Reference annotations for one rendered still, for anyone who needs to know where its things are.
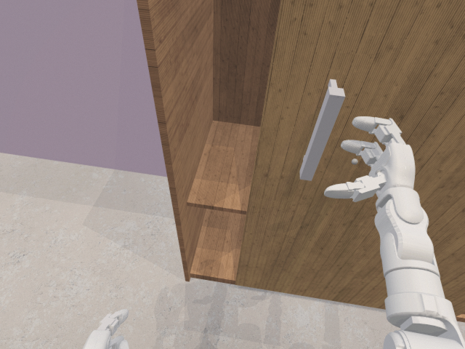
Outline robot right forearm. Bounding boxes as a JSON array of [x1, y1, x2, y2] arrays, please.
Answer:
[[374, 187, 465, 349]]

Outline robot right upper arm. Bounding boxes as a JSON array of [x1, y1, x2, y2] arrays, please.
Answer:
[[383, 330, 464, 349]]

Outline handle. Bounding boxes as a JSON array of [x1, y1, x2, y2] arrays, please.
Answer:
[[299, 79, 345, 181]]

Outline left robot hand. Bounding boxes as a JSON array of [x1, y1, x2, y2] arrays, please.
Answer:
[[83, 309, 129, 349]]

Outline right robot hand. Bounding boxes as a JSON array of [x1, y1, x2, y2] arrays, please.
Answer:
[[324, 116, 415, 202]]

